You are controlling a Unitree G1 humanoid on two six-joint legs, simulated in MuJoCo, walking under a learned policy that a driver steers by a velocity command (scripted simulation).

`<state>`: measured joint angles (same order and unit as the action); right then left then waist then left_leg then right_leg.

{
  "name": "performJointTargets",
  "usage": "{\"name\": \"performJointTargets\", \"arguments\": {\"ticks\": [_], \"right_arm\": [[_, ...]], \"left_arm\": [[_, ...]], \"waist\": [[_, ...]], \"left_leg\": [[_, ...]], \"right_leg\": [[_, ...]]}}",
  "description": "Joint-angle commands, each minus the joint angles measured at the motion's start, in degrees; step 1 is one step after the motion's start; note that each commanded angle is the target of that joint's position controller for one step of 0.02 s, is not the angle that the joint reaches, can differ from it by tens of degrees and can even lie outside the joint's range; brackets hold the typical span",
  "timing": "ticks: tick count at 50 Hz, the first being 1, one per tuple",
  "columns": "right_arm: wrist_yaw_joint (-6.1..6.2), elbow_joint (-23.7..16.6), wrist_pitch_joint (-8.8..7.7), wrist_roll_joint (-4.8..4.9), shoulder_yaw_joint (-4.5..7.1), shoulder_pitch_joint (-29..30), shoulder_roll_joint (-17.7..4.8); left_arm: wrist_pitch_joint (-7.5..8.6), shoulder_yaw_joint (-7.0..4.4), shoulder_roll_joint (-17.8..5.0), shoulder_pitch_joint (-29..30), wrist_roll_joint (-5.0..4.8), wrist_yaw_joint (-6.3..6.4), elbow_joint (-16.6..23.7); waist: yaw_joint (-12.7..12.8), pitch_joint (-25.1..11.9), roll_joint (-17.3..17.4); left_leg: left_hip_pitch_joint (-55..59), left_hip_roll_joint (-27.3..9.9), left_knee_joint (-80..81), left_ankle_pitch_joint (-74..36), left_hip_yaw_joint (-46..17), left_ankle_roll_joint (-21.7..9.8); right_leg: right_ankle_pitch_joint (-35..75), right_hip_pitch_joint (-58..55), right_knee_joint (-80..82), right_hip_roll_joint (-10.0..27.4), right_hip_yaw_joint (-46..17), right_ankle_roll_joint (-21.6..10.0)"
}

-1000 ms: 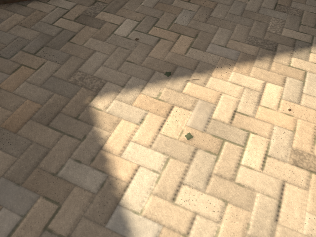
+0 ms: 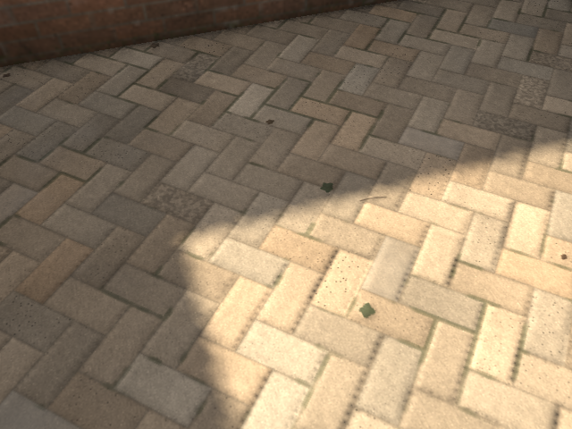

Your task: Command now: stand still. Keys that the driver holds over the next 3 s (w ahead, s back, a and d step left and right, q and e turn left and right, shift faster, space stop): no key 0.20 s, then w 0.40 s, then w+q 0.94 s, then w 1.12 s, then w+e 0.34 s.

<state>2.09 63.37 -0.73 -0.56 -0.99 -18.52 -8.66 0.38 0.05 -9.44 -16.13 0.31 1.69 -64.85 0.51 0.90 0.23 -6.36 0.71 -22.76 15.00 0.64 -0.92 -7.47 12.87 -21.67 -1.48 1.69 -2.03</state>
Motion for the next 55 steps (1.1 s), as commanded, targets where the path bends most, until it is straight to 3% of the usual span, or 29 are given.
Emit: {"name": "performJointTargets", "arguments": {"ticks": [1, 10, 13, 15, 17, 18, 20, 22, 24, 25, 26, 27, 28, 29, 30, 32, 34, 39, 42, 44, 46, 47, 48, 49, 50, 51, 52, 53, 55], "right_arm": [[0.22, -0.13, -0.24, 0.02, 0.65, -4.38, -4.42], [0.43, 0.82, -0.30, 0.03, 0.55, -5.21, -3.50], [0.30, 0.97, 0.10, -0.29, 1.47, -6.65, -5.23], [0.02, 0.29, 0.57, -0.35, 2.26, -7.82, -6.52], [0.09, 1.02, 0.39, -0.25, 3.25, -10.90, -8.33], [0.09, 1.01, 0.08, -0.37, 3.65, -10.86, -8.64], [-0.21, 0.64, -0.80, -0.92, 4.13, -10.15, -9.01], [-0.49, 0.19, -1.58, -0.68, 4.32, -8.37, -8.58], [-0.68, -0.90, -2.02, -0.19, 4.43, -4.96, -8.30], [-0.94, -1.81, -2.67, -0.36, 3.97, -3.47, -6.81], [-1.65, -4.64, -3.38, 0.08, 2.77, -1.77, -2.40], [-1.99, -6.06, -3.43, -1.39, 3.80, -0.23, -6.20], [-2.41, -6.25, -3.29, -2.01, 4.04, 1.48, -6.40], [-2.94, -6.10, -3.59, -1.59, 3.64, 1.80, -4.57], [-3.37, -5.91, -3.81, -1.20, 3.63, 1.70, -3.89], [-3.89, -5.30, -2.94, -1.42, 3.95, 0.37, -4.13], [-4.04, -5.91, -2.05, -1.11, 4.22, 1.94, -4.27], [-4.17, -11.07, -1.61, -0.60, 3.36, 14.24, -2.78], [-4.38, -13.65, -1.55, -0.57, 2.77, 19.57, -2.56], [-4.15, -13.74, -1.64, -0.61, 3.29, 17.60, -4.22], [-3.72, -11.67, -1.93, -0.82, 4.40, 9.44, -6.41], [-3.52, -9.50, -2.10, -0.89, 5.27, 2.63, -7.73], [-3.29, -7.48, -2.29, -1.46, 6.32, -4.16, -9.40], [-2.76, -7.20, -2.01, -1.97, 7.92, -8.85, -13.98], [-2.99, -8.52, -1.23, -1.42, 8.68, -5.35, -17.42], [-2.97, -8.84, -0.83, -0.12, 8.41, -2.27, -16.15], [-2.72, -9.47, -0.97, 0.02, 7.65, 1.23, -13.40], [-2.66, -9.55, -1.32, -0.21, 6.92, 3.17, -10.57], [-2.09, -9.85, -2.52, 0.09, 6.09, 4.28, -9.00]], "left_arm": [[0.28, -0.60, -4.43, -2.78, 0.00, 0.25, 0.24], [0.20, -0.53, -3.34, -3.44, 0.02, 0.49, -1.19], [-0.21, -1.03, -3.96, -3.58, 0.15, 0.32, -0.98], [-0.40, -1.38, -3.77, -2.00, 0.69, -0.22, 0.42], [0.41, -0.91, -0.98, 1.36, 1.50, -1.03, 2.86], [1.04, -1.02, -1.28, 2.90, 1.99, -1.35, 4.11], [2.33, -1.65, -2.83, 3.55, 1.71, -1.97, 5.83], [3.46, -2.01, -2.79, 2.41, 0.95, -2.41, 6.51], [4.09, -2.55, -1.99, -6.98, 0.20, -2.37, 3.51], [4.46, -3.51, -4.00, -14.50, 0.43, -1.88, 1.33], [4.63, -5.23, -10.49, -22.25, 0.82, -1.18, 0.21], [3.78, -5.36, -11.05, -25.35, 0.62, -1.27, -1.40], [3.54, -4.50, -8.50, -18.12, 0.98, -1.24, 0.88], [3.85, -4.16, -7.47, -12.98, 0.96, -1.46, 2.85], [4.24, -3.81, -6.83, -10.03, 0.87, -1.42, 3.93], [5.16, -2.92, -4.80, -9.68, 0.70, -0.94, 3.74], [5.73, -2.50, -4.48, -13.17, 0.62, -0.54, 2.19], [6.19, -1.49, -3.76, -13.86, 0.91, -0.17, 2.07], [6.50, -1.45, -5.06, -15.02, 0.72, 0.37, 1.58], [6.75, -1.81, -6.83, -14.61, 0.56, 0.86, 1.57], [6.36, -2.47, -8.71, -12.96, 0.64, 1.53, 2.19], [5.92, -2.86, -9.68, -11.84, 0.80, 1.56, 2.82], [5.66, -3.20, -10.38, -10.40, 0.70, 1.11, 3.62], [5.67, -3.01, -8.58, -9.39, 0.79, 0.31, 5.78], [5.86, -2.72, -4.29, -11.56, -0.21, -1.04, 9.43], [6.51, -3.12, -7.81, -4.55, 0.62, -1.49, 11.49], [7.20, -3.25, -8.52, -0.92, 0.33, -1.83, 13.22], [7.39, -3.38, -8.16, -1.04, 0.33, -1.66, 13.08], [5.28, -3.16, -6.41, -2.43, 1.98, -1.49, 13.23]], "waist": [[-0.13, 3.35, 0.25], [-0.09, 3.67, 0.35], [-0.49, 3.91, 1.89], [-1.61, 8.53, 4.02], [-3.08, 11.82, 8.61], [-3.32, 12.65, 8.62], [-2.60, 11.74, 7.16], [-0.97, 11.05, 6.37], [3.60, 8.80, 4.42], [6.75, 6.16, -0.53], [9.12, 2.82, -16.38], [8.17, 3.13, -15.65], [4.23, 6.70, -6.20], [2.42, 7.76, -2.60], [0.74, 7.59, -1.57], [-0.71, 6.00, -2.50], [-0.70, 5.49, -3.44], [0.29, 7.87, -4.49], [1.04, 8.42, -4.99], [-0.69, 6.08, -5.31], [-4.63, 1.03, -6.50], [-7.37, -2.71, -7.14], [-11.02, -5.59, -6.31], [-12.54, -9.71, 0.47], [-6.58, -13.97, 12.81], [-6.86, -9.21, 3.19], [-5.15, -3.04, 0.02], [-2.14, 0.70, -4.91], [1.21, 1.49, -4.63]], "left_leg": [[-6.85, -6.05, 5.80, -2.43, -5.75, -2.00], [-6.26, -5.96, 5.70, -3.87, -5.60, -2.04], [-7.42, -4.53, 6.33, 14.95, -6.31, -3.79], [-8.87, -6.96, 9.16, 28.71, -11.47, -6.57], [-5.51, -14.52, 15.10, 33.59, -20.99, -10.46], [-4.86, -17.34, 16.40, 31.11, -23.50, -12.02], [-1.99, -18.23, 15.74, 24.46, -23.00, -12.80], [-2.82, -15.81, 12.90, 17.88, -18.07, -11.43], [-12.13, -11.13, 6.09, 11.48, -11.35, -9.09], [-19.09, -7.59, -3.76, 5.55, -6.36, -7.29], [-30.08, 0.76, -24.20, 8.88, 3.29, -3.84], [-35.53, 1.71, -37.17, 16.29, 1.96, -4.26], [-36.94, -2.46, -42.78, 11.78, -1.18, -5.11], [-35.69, -4.19, -42.97, 5.99, -2.10, -5.16], [-33.76, -5.41, -41.47, 2.06, -2.05, -4.79], [-31.93, -5.54, -39.86, -1.44, -0.95, -3.65], [-33.91, -4.49, -39.64, -3.44, -0.06, -3.25], [-33.83, -2.20, -26.48, -10.75, 3.54, -3.07], [-27.64, -0.64, -15.96, -12.96, 7.86, -4.48], [-22.65, 1.74, -13.51, -11.69, 9.68, -6.69], [-14.78, 4.76, -13.61, -7.56, 10.60, -9.35], [-8.44, 5.54, -12.37, -6.05, 9.67, -11.00], [0.59, 5.10, -7.36, -5.77, 7.14, -12.97], [10.52, -6.38, -4.82, 2.32, -8.53, -17.01], [23.26, -20.44, 3.99, 3.33, -43.15, -27.48], [19.58, -18.97, 9.04, 9.81, -41.65, -25.62], [11.74, -18.25, 10.82, 7.79, -34.81, -22.90], [4.09, -16.09, 11.97, -0.15, -29.47, -20.16], [-4.58, -11.07, 11.89, -11.94, -20.96, -17.44]], "right_leg": [[0.96, -3.38, 3.24, 6.11, -7.12, -0.78], [2.49, -3.84, 2.68, 6.23, -6.92, -0.68], [-14.59, -1.40, -0.49, 2.90, -4.68, -1.67], [-24.30, 6.68, -5.11, 0.73, -3.07, -2.47], [-17.44, 14.29, -14.78, -0.63, 1.75, -1.86], [-14.61, 16.35, -18.36, 1.35, 1.69, -1.95], [-16.04, 18.64, -20.06, 3.10, 0.73, -2.42], [-14.86, 13.25, -13.99, 2.67, 1.96, -2.63], [-9.74, -5.13, -4.90, -0.82, 4.23, -2.73], [-11.16, -16.95, -1.07, 2.16, -1.72, -3.43], [-25.95, -25.22, 10.18, 16.28, -25.44, -7.78], [-27.08, -23.37, 13.88, 23.06, -38.40, -11.34], [-26.86, -18.14, 12.88, 22.11, -33.32, -10.88], [-22.39, -13.81, 13.57, 19.94, -28.06, -10.07], [-17.60, -11.57, 14.76, 17.71, -23.22, -9.05], [-5.83, -11.89, 15.26, 14.73, -14.38, -7.24], [7.54, -14.11, 14.08, 13.70, -8.21, -6.19], [21.64, -11.26, 14.31, 11.35, 2.11, -4.40], [29.72, -11.53, 13.79, 12.39, 5.41, -4.05], [45.86, -15.07, 8.09, 13.45, 7.46, -3.33], [58.76, -17.46, -4.28, 14.46, 9.07, -2.88], [58.40, -16.96, -13.80, 15.16, 8.94, -3.10], [49.32, -12.11, -26.54, 14.11, 9.63, -3.12], [22.36, -0.77, -46.97, 9.97, 10.57, -2.55], [-22.53, 22.31, -66.54, -3.04, 3.12, -0.27], [-17.03, 29.96, -66.40, 1.12, -4.93, -1.71], [-11.39, 30.37, -61.60, 3.89, -5.00, -1.89], [-8.87, 26.73, -55.91, 5.89, -4.61, -1.52], [-9.02, 19.36, -49.32, 7.65, -4.87, 0.54]]}}
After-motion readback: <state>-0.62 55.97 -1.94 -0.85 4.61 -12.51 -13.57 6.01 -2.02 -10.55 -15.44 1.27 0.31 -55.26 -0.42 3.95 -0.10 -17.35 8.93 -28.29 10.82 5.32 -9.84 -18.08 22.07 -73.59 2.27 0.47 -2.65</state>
